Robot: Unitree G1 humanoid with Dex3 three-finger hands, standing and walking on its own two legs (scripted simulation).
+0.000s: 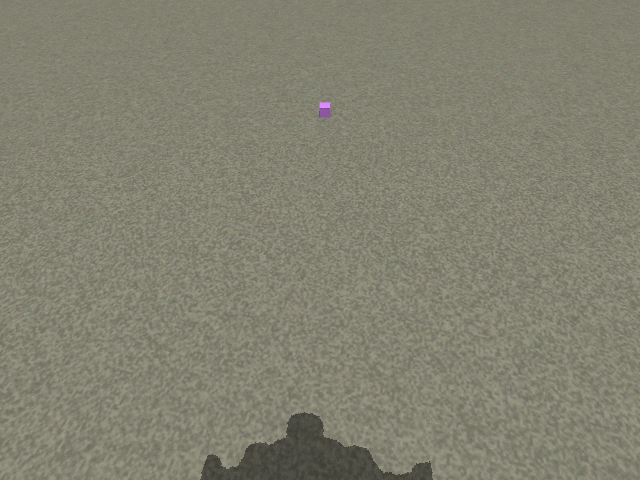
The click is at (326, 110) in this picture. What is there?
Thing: cube
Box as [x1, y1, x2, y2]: [319, 102, 329, 117]
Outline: 320,102 320,117 329,117 329,103
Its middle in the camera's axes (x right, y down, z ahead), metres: +0.03 -0.76 +2.29
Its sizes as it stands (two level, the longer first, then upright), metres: 0.063 0.063 0.063
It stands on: the floor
